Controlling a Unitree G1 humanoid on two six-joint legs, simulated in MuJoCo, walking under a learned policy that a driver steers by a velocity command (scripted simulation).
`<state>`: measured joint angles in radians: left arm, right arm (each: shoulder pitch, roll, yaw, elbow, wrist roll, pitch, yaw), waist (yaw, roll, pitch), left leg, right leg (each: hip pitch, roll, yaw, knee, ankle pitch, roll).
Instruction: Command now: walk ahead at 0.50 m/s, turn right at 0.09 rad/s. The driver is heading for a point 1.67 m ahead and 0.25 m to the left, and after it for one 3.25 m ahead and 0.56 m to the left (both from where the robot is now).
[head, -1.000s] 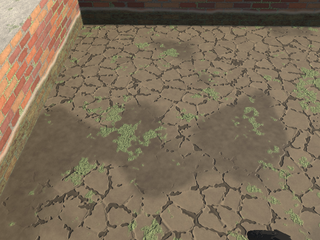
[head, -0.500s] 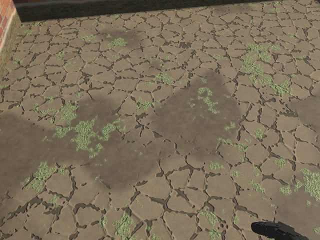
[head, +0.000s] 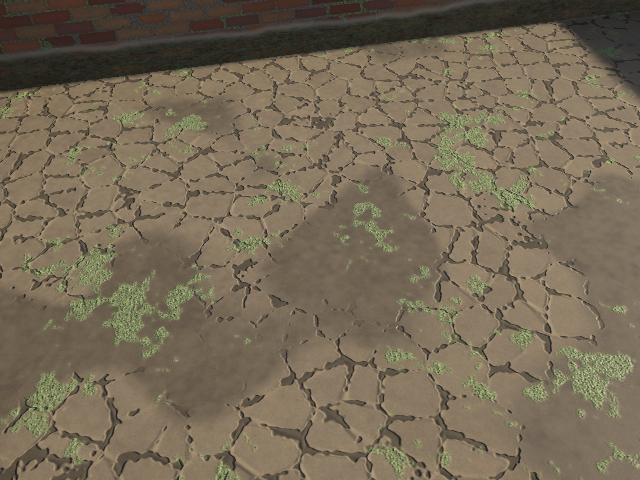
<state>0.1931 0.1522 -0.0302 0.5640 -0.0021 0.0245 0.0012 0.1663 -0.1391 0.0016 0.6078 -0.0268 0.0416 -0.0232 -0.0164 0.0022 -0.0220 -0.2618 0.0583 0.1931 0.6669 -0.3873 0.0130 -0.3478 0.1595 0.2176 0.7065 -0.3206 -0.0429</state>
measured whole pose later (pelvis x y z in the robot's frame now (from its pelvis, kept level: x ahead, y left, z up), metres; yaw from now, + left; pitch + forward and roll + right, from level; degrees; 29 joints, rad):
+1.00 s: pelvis +0.01 +0.02 +0.01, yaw -1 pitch +0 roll +0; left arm 0.26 0.18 -0.02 0.68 0.00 0.04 0.04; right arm 0.24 -0.18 0.01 0.67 -0.01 0.09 -0.03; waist 0.01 -0.01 0.00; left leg -0.18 0.03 0.22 0.52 -0.34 0.04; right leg -0.27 0.12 0.23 0.56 -0.27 -0.01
